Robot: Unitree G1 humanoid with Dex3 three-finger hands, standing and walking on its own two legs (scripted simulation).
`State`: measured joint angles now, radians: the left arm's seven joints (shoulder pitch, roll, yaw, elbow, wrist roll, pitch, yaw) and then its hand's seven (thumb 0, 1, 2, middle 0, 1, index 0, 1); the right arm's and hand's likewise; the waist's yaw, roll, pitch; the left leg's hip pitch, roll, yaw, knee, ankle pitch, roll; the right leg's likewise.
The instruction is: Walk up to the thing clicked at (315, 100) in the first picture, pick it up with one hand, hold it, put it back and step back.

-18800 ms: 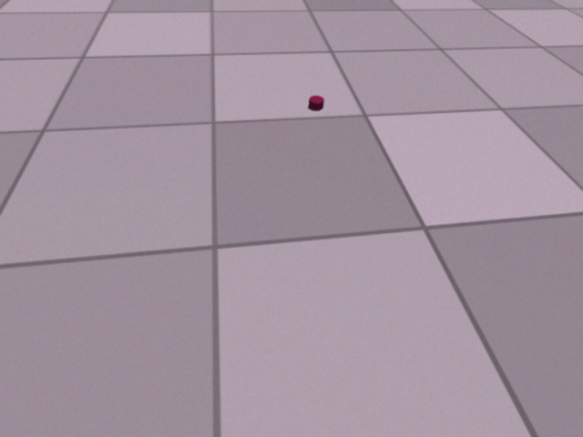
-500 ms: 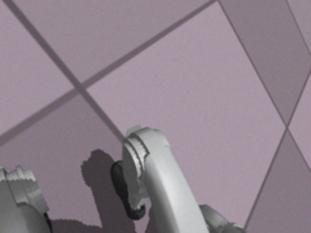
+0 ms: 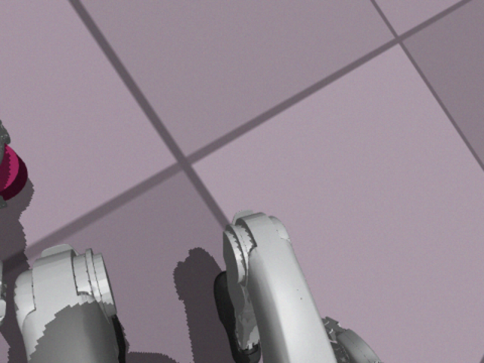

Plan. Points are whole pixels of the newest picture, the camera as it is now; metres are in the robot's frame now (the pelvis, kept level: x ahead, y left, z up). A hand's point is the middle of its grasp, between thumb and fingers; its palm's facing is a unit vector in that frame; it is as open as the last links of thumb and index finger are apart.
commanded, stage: settle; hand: left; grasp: from above
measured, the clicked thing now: out of the picture +0.45 +0.32 -0.22
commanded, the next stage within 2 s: lift in 0.24 s
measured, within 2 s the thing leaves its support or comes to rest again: neither
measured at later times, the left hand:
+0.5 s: hand out of the picture +0.43 +0.31 -0.13, palm faces -0.43 -0.13 -0.89, open 11.7 cm
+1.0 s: hand out of the picture +0.36 +0.32 +0.00, palm faces -0.44 -0.14 -0.89, open 11.7 cm
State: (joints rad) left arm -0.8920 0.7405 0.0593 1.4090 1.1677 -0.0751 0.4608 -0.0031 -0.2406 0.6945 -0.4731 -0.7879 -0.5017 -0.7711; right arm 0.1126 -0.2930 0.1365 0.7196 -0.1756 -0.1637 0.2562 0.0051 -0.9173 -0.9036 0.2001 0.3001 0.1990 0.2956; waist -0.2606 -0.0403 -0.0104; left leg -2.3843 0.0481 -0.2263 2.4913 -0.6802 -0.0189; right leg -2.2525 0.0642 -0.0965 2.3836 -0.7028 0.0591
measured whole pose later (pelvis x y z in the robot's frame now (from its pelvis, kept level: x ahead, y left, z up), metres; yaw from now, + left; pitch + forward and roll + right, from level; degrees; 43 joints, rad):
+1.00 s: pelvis -0.02 -0.01 +0.12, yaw +7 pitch +32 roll -6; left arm -0.61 0.60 -0.04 0.88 1.04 -0.07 0.10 0.00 -0.21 0.68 -0.44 -0.80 -0.48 -0.78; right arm 0.16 -0.26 -0.01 0.66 -0.03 0.03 0.06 0.01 -0.91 -0.90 0.20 0.30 0.20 0.30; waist -0.12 0.03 -0.17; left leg -2.05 0.04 -0.11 2.09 -0.61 -0.01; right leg -1.95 0.01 -0.03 2.04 -0.66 0.05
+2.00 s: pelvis +0.05 +0.00 +0.41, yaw +11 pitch +12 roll -1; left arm -0.32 0.38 -0.17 0.84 1.00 0.05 0.16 0.00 -0.24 0.70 -0.47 -0.78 -0.51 -0.76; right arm 0.25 -0.24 -0.04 0.75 0.02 -0.01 -0.04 0.01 -0.90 -0.90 0.20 0.30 0.20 0.30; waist -0.07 0.02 -0.09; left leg -0.76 0.05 0.00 0.94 -0.39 -0.02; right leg -0.71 -0.01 0.00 0.92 -0.42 0.03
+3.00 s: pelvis +0.07 +0.01 +0.45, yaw +10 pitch +3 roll +0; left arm -0.25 0.38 -0.19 0.75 1.01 0.01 0.04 0.00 -0.26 0.76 -0.44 -0.81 -0.48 -0.79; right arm 0.23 -0.25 -0.06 0.70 0.04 0.05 -0.03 0.01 -0.90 -0.90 0.20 0.30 0.20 0.30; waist -0.02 0.03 -0.03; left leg -0.38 0.04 0.04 0.59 -0.27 -0.01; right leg -0.36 -0.02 0.03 0.59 -0.29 0.03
